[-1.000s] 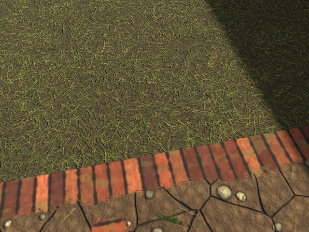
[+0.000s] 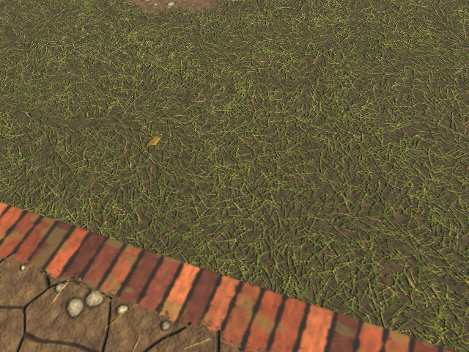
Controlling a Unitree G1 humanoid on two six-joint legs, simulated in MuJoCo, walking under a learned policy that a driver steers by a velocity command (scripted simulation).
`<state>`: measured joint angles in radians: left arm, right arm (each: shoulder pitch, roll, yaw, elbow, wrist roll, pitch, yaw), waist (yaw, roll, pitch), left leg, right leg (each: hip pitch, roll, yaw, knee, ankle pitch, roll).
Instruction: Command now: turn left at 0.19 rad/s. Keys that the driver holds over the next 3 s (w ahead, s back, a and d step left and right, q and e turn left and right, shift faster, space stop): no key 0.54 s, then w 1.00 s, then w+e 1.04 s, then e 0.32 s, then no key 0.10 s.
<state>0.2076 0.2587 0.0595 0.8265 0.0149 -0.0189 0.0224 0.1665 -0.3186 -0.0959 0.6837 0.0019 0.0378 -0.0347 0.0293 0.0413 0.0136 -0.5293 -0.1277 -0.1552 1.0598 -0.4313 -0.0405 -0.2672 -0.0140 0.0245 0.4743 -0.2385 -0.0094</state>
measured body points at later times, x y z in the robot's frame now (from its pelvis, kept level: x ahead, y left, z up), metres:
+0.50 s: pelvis +0.00 +0.03 -0.01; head +0.00 +0.04 +0.44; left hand +0.08 +0.30 -0.14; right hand +0.13 -0.21 -0.12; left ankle -0.02 +0.15 -0.74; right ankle +0.01 -0.12 -0.74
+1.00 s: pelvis +0.10 -0.01 +0.01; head +0.12 -0.04 +0.46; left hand +0.06 +0.24 -0.12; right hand +0.26 -0.28 -0.11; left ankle +0.16 +0.15 -0.67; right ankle +0.03 -0.10 -0.74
